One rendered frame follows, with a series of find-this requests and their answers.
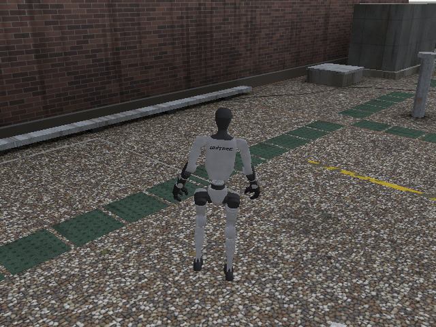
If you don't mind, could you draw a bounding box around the right robot upper arm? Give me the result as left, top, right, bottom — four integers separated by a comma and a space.
236, 138, 253, 175

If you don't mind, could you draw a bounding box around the robot left forearm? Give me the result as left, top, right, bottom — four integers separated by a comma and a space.
176, 162, 191, 188

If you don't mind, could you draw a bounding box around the left robot hand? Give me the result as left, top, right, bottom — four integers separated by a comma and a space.
172, 184, 188, 202

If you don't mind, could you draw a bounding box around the robot right forearm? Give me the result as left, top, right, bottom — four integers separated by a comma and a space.
246, 165, 258, 189

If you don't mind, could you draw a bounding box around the right robot hand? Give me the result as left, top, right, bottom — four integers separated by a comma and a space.
245, 185, 260, 200

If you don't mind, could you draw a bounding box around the left robot upper arm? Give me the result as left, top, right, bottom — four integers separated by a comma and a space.
185, 136, 208, 173

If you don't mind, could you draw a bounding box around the robot right thigh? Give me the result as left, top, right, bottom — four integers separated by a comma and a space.
224, 191, 240, 239

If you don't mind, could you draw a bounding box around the humanoid robot torso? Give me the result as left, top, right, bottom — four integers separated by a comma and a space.
205, 133, 237, 204

